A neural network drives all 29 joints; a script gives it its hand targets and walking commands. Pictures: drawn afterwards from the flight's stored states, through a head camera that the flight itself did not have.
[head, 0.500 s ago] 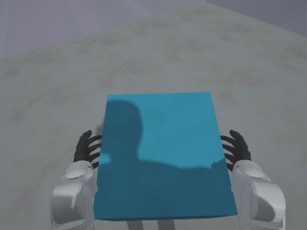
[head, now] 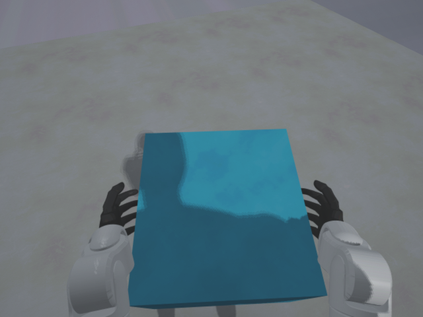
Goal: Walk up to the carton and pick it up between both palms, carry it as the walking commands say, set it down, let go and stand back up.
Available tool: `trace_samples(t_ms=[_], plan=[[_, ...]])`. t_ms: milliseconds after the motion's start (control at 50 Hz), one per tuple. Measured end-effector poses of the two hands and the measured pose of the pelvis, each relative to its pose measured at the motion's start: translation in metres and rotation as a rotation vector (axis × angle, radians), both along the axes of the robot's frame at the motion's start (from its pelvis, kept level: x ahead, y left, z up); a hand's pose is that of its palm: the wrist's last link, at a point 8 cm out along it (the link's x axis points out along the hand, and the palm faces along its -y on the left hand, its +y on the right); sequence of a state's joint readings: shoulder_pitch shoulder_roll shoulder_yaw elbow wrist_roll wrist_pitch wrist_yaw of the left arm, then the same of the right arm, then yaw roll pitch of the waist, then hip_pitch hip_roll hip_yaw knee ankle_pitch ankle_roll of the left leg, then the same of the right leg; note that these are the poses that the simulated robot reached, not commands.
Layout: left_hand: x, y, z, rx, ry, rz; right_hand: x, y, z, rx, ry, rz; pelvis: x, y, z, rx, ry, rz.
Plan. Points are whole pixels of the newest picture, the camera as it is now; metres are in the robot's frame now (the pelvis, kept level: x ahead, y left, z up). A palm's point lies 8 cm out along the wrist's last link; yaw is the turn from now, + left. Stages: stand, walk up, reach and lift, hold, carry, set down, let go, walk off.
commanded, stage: carry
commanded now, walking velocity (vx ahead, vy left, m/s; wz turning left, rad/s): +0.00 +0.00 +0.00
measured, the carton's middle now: (219, 220) +0.29 +0.01 +0.02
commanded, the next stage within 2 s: none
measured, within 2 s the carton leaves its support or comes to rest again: neither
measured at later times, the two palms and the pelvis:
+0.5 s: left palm (121, 215) +0.25 +0.17 +0.11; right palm (340, 227) +0.24 -0.17 +0.10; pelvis +0.01 +0.00 +0.00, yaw +0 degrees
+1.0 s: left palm (134, 212) +0.25 +0.15 +0.10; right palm (348, 223) +0.25 -0.19 +0.10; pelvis +0.02 -0.01 +0.00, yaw +0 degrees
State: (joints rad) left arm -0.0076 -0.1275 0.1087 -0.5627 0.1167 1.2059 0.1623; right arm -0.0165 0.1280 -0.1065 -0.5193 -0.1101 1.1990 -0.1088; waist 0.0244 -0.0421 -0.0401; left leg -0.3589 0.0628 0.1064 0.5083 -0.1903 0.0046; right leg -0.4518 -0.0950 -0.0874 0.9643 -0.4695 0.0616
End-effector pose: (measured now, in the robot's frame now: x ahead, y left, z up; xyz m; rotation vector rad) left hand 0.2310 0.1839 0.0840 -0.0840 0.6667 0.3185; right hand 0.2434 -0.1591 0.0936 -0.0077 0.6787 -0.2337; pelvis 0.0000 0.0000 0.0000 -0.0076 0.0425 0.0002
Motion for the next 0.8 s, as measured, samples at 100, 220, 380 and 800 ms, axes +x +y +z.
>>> trace_samples(t_ms=[100,220,380,800], plan=[[0.007,0.002,0.019,0.021,-0.053,-0.027,-0.003,0.001,0.011,0.018,-0.054,-0.025,0.001,0.009,0.002,0.007,0.004,-0.003],[0.013,-0.008,0.025,0.057,-0.038,-0.076,-0.013,-0.008,0.005,0.055,-0.039,-0.075,0.003,0.011,0.003,0.007,-0.019,-0.008],[0.017,-0.013,0.026,0.048,-0.051,-0.078,-0.009,-0.013,0.012,0.051,-0.053,-0.081,0.004,0.007,0.003,0.008,-0.022,-0.007],[0.022,-0.025,0.019,0.039,-0.045,-0.058,0.002,-0.025,0.006,0.047,-0.049,-0.065,0.012,-0.009,0.000,0.008,-0.012,-0.002]])
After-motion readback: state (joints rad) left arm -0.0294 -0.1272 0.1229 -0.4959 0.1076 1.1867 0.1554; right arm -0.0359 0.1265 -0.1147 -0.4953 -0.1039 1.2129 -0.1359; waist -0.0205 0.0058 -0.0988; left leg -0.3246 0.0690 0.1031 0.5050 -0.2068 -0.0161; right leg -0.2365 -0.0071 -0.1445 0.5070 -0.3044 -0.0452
